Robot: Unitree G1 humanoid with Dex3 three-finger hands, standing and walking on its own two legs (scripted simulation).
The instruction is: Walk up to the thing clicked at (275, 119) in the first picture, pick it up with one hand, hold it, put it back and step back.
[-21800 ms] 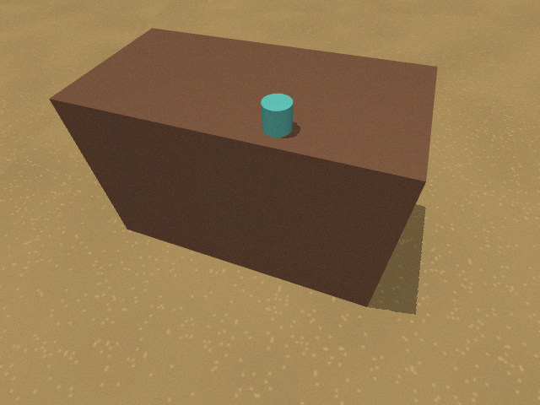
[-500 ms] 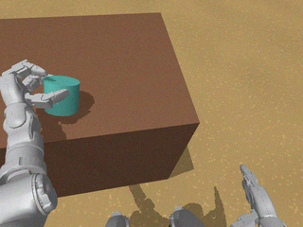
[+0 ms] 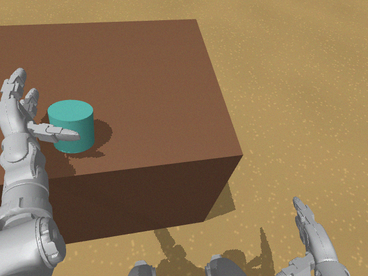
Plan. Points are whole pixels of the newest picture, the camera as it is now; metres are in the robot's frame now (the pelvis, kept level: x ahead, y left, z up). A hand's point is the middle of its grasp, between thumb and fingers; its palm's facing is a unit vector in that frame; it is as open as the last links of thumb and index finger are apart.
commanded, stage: withdraw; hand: left
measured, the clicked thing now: (73, 126) +0.46 +0.21 +0.05
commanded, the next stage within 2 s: rise in 0.22 s
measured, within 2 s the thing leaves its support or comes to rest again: rests again in 0.14 s
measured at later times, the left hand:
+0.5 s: hand out of the picture +0.47 +0.36 +0.14, palm faces +0.38 -0.91 -0.18, open 17.6 cm
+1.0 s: hand out of the picture +0.30 +0.30 +0.12, palm faces +0.34 -0.87 -0.37, open 17.6 cm
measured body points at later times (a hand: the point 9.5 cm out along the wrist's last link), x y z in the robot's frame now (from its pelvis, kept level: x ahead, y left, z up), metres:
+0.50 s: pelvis +0.01 +0.01 +0.03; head +0.10 +0.03 +0.47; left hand +0.45 +0.40 +0.15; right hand +0.16 -0.25 -0.03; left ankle +0.02 +0.13 -0.67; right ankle +0.00 -0.15 -0.67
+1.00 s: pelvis +0.02 +0.01 +0.04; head +0.04 +0.01 +0.49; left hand +0.28 +0.34 +0.15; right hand +0.18 -0.26 -0.02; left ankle +0.02 +0.13 -0.67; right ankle +0.00 -0.15 -0.67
